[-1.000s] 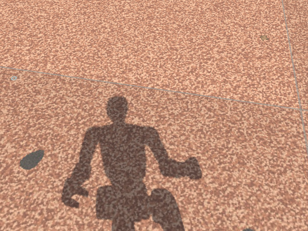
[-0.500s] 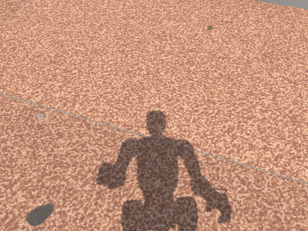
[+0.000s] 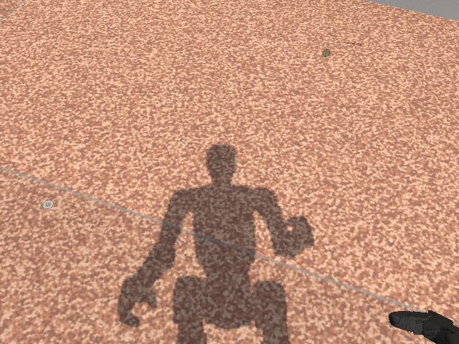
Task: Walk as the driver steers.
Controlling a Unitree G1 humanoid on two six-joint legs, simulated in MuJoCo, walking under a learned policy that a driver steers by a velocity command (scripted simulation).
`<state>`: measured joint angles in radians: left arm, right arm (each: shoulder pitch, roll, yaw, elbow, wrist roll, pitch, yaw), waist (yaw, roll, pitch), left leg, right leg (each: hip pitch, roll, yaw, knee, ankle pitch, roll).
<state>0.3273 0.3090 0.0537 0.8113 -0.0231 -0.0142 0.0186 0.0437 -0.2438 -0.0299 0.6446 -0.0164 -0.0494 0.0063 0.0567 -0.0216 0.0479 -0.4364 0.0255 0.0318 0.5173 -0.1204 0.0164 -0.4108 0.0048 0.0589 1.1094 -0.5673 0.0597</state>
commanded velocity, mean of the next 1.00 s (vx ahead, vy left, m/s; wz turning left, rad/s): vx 0.04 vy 0.00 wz -0.45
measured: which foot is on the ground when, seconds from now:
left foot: down 0.00-0.32, up 0.34-0.76, down 0.78-1.00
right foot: up 0.00-0.30, down 0.32-0.78, up 0.80-1.00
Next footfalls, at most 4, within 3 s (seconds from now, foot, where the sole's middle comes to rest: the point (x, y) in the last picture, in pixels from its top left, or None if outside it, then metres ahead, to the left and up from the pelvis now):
0.32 right None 0.08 -0.14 -0.77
0.78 left None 0.15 0.08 -0.77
1.08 right None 0.00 -0.15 -0.77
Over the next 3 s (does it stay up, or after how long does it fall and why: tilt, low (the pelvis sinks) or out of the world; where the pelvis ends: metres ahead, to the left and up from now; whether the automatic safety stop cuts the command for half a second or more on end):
stays up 0.24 -0.13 -0.01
